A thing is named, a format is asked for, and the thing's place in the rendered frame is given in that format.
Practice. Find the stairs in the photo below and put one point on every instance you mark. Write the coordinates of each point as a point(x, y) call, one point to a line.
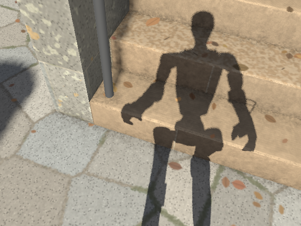
point(216, 79)

